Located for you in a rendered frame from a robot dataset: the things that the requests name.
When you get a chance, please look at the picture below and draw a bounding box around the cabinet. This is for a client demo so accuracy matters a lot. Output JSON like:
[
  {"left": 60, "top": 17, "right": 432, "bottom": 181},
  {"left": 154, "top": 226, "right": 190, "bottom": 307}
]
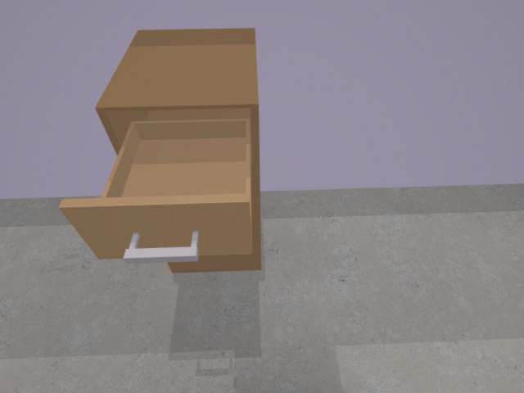
[{"left": 95, "top": 28, "right": 261, "bottom": 273}]

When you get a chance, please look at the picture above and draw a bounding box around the drawer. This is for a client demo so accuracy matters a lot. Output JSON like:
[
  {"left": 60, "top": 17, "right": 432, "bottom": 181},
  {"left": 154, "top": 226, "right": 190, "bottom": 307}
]
[{"left": 58, "top": 119, "right": 252, "bottom": 260}]

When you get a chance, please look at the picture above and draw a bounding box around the handle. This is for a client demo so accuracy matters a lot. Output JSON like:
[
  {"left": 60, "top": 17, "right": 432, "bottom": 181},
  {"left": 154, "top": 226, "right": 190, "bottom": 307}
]
[{"left": 124, "top": 231, "right": 199, "bottom": 264}]

